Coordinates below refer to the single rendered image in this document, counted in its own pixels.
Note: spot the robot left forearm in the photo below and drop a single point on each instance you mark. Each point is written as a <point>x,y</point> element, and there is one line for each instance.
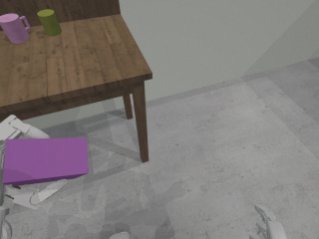
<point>5,226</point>

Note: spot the left robot hand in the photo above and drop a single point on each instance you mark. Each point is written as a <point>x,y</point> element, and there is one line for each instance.
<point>28,196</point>

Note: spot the sponge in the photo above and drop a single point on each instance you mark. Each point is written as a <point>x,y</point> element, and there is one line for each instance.
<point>38,160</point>

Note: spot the table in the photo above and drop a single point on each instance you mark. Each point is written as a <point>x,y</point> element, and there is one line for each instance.
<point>94,59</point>

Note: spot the right robot hand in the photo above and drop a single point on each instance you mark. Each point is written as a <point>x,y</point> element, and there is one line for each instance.
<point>272,229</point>

